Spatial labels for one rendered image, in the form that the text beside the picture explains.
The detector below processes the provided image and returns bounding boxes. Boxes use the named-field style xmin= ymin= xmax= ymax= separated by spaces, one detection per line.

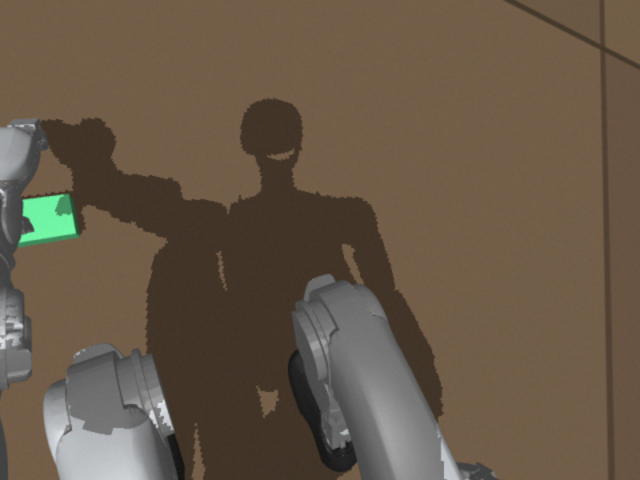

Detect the right robot hand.
xmin=456 ymin=462 xmax=499 ymax=480

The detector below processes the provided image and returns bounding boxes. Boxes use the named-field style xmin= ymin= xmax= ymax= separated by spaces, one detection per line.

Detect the small box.
xmin=17 ymin=194 xmax=80 ymax=248

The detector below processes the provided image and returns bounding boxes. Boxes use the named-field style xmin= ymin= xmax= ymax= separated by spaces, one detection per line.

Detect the left robot foot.
xmin=167 ymin=433 xmax=185 ymax=480

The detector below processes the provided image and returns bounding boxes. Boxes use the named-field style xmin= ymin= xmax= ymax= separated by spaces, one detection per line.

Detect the right robot foot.
xmin=288 ymin=350 xmax=357 ymax=472

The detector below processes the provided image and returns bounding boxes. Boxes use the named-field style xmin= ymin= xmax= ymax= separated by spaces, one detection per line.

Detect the left robot hand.
xmin=0 ymin=118 xmax=49 ymax=234

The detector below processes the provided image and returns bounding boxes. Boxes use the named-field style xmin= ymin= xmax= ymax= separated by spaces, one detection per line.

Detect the left robot arm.
xmin=0 ymin=183 xmax=32 ymax=480

